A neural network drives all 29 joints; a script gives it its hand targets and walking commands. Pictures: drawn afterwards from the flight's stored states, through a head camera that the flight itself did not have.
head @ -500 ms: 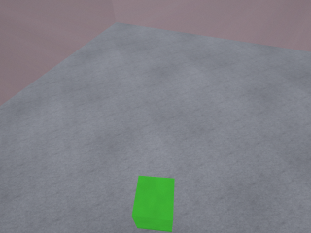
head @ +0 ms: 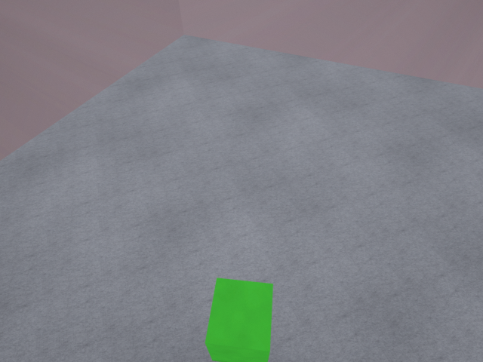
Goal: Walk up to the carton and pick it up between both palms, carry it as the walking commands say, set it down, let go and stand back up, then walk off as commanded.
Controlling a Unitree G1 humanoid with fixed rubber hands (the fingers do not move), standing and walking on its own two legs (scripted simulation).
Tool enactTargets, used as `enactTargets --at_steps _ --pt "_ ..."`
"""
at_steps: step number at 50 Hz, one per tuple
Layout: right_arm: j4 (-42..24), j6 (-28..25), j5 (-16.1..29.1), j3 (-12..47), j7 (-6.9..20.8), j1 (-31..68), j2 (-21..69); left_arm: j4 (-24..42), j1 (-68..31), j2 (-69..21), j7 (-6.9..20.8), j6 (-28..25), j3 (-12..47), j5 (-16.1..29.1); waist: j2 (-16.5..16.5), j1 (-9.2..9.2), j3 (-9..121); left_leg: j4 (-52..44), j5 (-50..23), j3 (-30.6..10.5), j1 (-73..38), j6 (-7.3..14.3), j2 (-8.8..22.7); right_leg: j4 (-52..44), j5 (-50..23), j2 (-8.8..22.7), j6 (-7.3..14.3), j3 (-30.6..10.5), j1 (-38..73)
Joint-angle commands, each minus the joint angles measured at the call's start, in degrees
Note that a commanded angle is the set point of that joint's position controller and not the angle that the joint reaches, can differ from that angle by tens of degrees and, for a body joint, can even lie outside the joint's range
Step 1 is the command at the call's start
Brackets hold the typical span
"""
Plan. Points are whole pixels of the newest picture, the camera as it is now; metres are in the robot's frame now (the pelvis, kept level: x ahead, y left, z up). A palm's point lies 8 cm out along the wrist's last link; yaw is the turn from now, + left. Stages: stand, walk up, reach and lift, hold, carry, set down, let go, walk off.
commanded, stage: stand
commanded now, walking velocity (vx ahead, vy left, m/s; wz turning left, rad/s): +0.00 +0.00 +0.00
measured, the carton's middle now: (241, 323) +0.39 +0.05 -0.66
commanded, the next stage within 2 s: reach and lift in 0.16 s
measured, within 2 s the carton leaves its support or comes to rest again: neither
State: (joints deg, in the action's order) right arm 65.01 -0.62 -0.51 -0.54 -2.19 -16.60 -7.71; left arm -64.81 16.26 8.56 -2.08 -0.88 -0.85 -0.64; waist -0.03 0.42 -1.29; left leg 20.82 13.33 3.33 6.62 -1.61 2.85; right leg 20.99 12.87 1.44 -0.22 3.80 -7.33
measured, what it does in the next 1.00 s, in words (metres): lowers itself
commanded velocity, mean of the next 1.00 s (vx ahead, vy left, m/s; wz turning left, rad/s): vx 0.00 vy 0.00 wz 0.00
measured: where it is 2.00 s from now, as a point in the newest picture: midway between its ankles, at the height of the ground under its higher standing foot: outside the picture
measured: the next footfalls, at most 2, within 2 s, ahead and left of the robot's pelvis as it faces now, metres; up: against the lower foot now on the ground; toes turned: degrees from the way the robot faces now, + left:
none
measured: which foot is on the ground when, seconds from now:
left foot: down 0.00-1.00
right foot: down 0.00-1.00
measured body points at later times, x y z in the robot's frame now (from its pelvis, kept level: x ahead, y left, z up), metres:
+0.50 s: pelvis -0.01 +0.01 -0.02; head +0.06 +0.01 +0.42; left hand +0.15 +0.23 -0.15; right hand +0.15 -0.21 -0.15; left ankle -0.02 +0.13 -0.75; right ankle -0.02 -0.12 -0.75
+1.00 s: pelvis -0.10 +0.01 -0.09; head +0.05 +0.01 +0.34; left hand +0.22 +0.23 -0.19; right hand +0.20 -0.20 -0.19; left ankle -0.02 +0.13 -0.75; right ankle -0.02 -0.12 -0.75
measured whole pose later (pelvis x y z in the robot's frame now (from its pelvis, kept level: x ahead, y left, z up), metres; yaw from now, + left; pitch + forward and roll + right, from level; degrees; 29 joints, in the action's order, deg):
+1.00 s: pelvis -0.10 +0.01 -0.09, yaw +0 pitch +15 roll -1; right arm 30.9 28.3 0.3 -6.9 -2.1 19.7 -8.0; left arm -34.9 -22.7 12.5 2.0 27.7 -6.0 0.6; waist -0.9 0.8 -4.5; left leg 60.1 21.3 1.0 54.0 0.0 2.0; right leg 58.8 19.8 2.2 -0.8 1.5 -54.1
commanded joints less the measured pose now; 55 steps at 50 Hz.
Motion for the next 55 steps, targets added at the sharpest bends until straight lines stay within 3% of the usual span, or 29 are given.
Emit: enactTargets --at_steps 1,8,9,10,11,12,13,15,16,19,21,26,30,33,38,41,45,55 --pt "0.00 -0.32 -0.07 -0.77 -0.21 -4.46 -4.73 0.44 4.14 4.18 -0.12 -0.32 -0.45 -0.07 -0.34 -0.04 -2.30 -4.05 -11.06 -3.44 1.87 1.51 4.51 -3.28 -11.58 4.86 1.24 -4.20 -0.22" --pt "0.64 -0.45 -0.06 -0.65 -0.24 -5.06 -4.29 0.21 4.89 3.88 -0.21 -0.40 -0.24 -0.05 -0.52 -0.03 -2.35 -4.19 -10.76 -3.14 1.45 1.61 4.34 -3.50 -11.63 4.95 1.11 -4.37 -0.38" --pt "-19.47 0.54 5.47 3.43 -0.16 15.05 -13.85 20.32 -15.21 9.75 0.43 0.78 0.42 6.37 -0.34 -2.87 11.09 8.83 9.00 -0.92 19.71 3.94 -3.42 5.57 11.38 -0.11 3.78 -4.91 -17.32" --pt "-35.94 4.06 8.81 5.44 -0.74 35.15 -7.91 37.01 -35.32 9.00 -0.55 5.14 1.30 5.11 -0.05 -2.04 11.35 11.64 13.49 -2.19 20.62 5.32 -2.79 7.30 13.49 0.53 2.69 -4.22 -18.64" --pt "-32.76 9.20 7.95 3.18 -1.06 31.80 -8.63 33.05 -31.95 10.54 -0.67 9.70 1.08 4.82 0.37 -1.95 10.04 10.78 15.05 -2.62 21.29 4.06 -2.72 8.58 14.23 0.22 1.91 -1.05 -17.05" --pt "-32.53 14.10 6.78 2.03 -0.68 28.28 -11.87 30.06 -26.80 11.05 -0.38 14.91 1.63 5.41 0.92 -0.57 8.42 9.60 15.33 -1.20 21.42 2.97 -1.74 8.62 16.72 0.31 2.03 1.71 -21.85" --pt "-29.97 19.95 5.78 1.67 -0.10 23.60 -12.37 29.21 -23.94 11.06 0.05 21.01 2.36 5.53 -0.50 -0.31 6.67 10.24 13.68 -0.87 21.59 2.60 -1.92 9.23 15.20 0.62 2.82 0.87 -22.29" --pt "-27.10 31.88 4.80 1.25 -0.07 13.49 -10.75 24.39 -16.39 10.60 0.93 31.93 2.16 5.00 0.89 -0.37 4.23 11.42 5.75 -0.99 23.47 4.71 -3.45 9.68 5.36 -0.16 2.55 -1.37 -20.61" --pt "-27.06 36.08 4.68 1.08 0.38 9.99 -9.23 23.59 -12.09 9.45 1.34 35.71 1.20 4.62 0.02 -0.49 6.48 12.60 -1.38 -1.84 23.11 5.43 -3.90 10.88 -1.94 -1.07 2.24 -2.01 -18.99" --pt "-27.96 40.16 4.78 1.39 2.01 6.04 -6.18 26.99 -7.46 5.43 1.82 40.20 1.56 3.53 -1.07 0.90 16.64 13.90 -22.67 -4.90 17.27 5.66 -4.94 13.05 -21.34 -4.35 2.28 -2.76 -14.70" --pt "-30.10 38.12 2.46 -0.77 2.89 6.94 -5.35 31.05 -8.75 4.91 2.44 38.09 0.91 2.49 -1.27 0.44 18.41 12.81 -26.25 -5.34 15.55 4.66 -4.84 12.44 -25.29 -4.80 2.18 -4.13 -14.80" --pt "-39.76 29.01 -3.23 -4.79 3.71 15.92 -6.17 38.96 -16.00 5.43 3.41 29.01 -3.42 -1.26 -1.20 0.00 22.50 18.72 -27.42 -5.73 20.34 2.23 -4.13 18.32 -24.16 -3.76 1.11 -5.00 -21.83" --pt "-43.24 24.53 -2.85 -6.22 4.08 15.71 -5.34 41.30 -16.19 4.89 4.03 24.90 -4.79 -1.92 -1.31 0.44 27.31 24.26 -26.25 -5.38 22.96 1.35 -4.83 23.74 -20.84 -3.75 0.92 -3.43 -26.86" --pt "-44.40 23.71 -1.86 -5.94 4.08 16.16 -4.85 42.58 -16.08 4.19 4.20 24.07 -5.50 -1.67 -1.29 0.29 28.29 26.01 -19.42 -4.37 25.63 0.99 -5.05 25.96 -15.69 -4.00 0.65 -2.89 -28.07" --pt "-45.65 25.77 -0.03 -5.16 2.92 21.71 -3.99 44.15 -22.92 5.66 4.42 25.96 -5.56 -0.97 -0.98 -0.13 21.88 26.50 0.96 -2.63 32.37 0.72 -4.44 26.88 1.26 -2.94 -0.43 -2.66 -31.11" --pt "-45.34 27.07 0.58 -5.68 2.05 28.26 -4.57 42.80 -30.85 7.20 4.55 27.13 -5.39 -0.41 -1.19 0.35 18.63 26.76 9.87 -2.50 34.91 1.00 -3.92 27.33 8.76 -2.61 -0.41 -2.30 -32.91" --pt "-43.45 28.08 1.04 -6.76 0.97 38.08 -4.93 39.81 -41.68 8.36 4.32 27.94 -5.60 0.82 -1.28 0.62 19.20 27.40 15.58 -2.68 35.99 1.16 -3.57 28.06 13.53 -2.60 -0.27 -1.71 -34.03" --pt "-32.11 25.90 -0.21 -9.92 -3.07 58.76 -1.74 25.97 -61.83 10.22 3.31 25.03 -8.93 0.69 -0.38 0.14 26.41 30.11 13.66 -1.50 43.36 1.22 -4.62 29.74 12.60 -3.28 -0.99 -1.15 -38.02"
